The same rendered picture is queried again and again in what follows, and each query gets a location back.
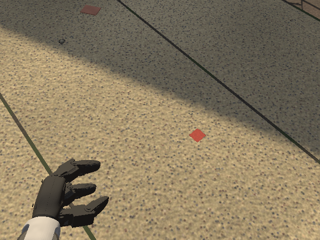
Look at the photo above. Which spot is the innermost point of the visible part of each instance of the robot left hand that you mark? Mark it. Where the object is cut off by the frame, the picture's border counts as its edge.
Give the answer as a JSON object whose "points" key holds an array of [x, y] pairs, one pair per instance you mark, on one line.
{"points": [[56, 191]]}

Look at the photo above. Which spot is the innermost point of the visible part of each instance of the robot left forearm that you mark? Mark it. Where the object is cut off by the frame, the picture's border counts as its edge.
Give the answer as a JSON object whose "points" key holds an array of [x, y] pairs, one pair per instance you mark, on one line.
{"points": [[41, 228]]}

